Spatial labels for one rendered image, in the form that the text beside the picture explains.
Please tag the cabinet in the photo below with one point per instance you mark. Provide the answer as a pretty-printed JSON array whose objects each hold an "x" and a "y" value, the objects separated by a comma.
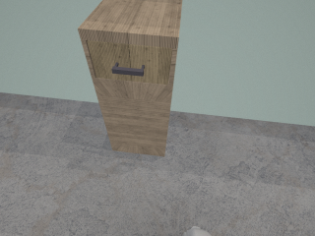
[{"x": 135, "y": 114}]

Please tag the drawer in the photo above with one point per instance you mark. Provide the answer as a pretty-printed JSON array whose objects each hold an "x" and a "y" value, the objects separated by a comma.
[{"x": 156, "y": 59}]

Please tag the handle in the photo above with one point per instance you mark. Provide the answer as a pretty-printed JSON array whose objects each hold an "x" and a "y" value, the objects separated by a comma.
[{"x": 127, "y": 71}]

